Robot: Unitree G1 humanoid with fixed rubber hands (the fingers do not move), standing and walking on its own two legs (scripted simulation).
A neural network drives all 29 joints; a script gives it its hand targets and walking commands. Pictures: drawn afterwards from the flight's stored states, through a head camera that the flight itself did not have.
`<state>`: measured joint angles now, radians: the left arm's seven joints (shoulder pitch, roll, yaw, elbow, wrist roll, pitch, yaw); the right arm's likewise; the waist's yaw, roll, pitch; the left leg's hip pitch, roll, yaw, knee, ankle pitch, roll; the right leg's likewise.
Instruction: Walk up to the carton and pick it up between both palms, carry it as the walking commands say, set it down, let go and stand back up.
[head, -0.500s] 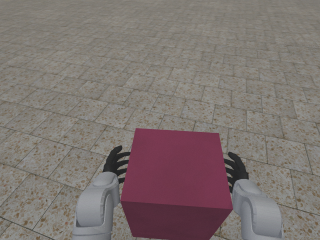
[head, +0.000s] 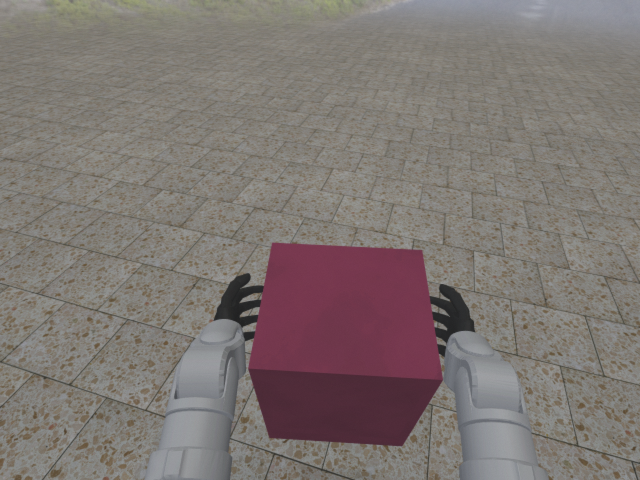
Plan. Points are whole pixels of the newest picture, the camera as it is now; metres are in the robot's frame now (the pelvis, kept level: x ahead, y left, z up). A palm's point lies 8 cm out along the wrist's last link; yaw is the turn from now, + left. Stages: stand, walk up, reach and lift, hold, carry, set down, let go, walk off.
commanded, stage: set down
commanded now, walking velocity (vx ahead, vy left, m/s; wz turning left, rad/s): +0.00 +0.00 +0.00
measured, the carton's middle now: (340, 350) +0.32 +0.00 +0.00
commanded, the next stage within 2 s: none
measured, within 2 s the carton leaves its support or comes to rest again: neither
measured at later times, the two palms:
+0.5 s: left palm (237, 354) +0.32 +0.15 -0.01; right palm (436, 356) +0.32 -0.15 -0.01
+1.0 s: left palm (244, 385) +0.33 +0.15 -0.12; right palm (421, 400) +0.32 -0.15 -0.12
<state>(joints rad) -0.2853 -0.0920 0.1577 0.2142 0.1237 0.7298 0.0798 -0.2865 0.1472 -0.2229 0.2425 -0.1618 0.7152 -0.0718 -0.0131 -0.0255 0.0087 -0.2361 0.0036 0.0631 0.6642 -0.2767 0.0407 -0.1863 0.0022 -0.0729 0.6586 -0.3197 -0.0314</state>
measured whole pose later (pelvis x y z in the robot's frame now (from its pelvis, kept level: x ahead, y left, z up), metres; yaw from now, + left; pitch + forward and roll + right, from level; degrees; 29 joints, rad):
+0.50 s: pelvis +0.01 -0.01 +0.00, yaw +1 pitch -2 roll +0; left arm -0.37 -0.12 0.30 0.43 0.24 0.48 0.00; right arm -0.39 0.19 -0.34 0.47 -0.27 0.48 -0.04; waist 0.00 -0.04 0.14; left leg -0.37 0.00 0.04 0.69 -0.28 0.03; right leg -0.32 0.02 -0.06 0.70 -0.33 -0.05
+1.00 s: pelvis -0.03 +0.01 -0.05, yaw -1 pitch +16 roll +0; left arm -0.48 -0.10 0.26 0.56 0.18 0.16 0.05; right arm -0.46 0.11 -0.32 0.55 -0.18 0.15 -0.07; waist 0.01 0.00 0.09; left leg -0.95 -0.02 0.05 0.97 -0.31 0.05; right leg -0.92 0.01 -0.03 1.00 -0.37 -0.02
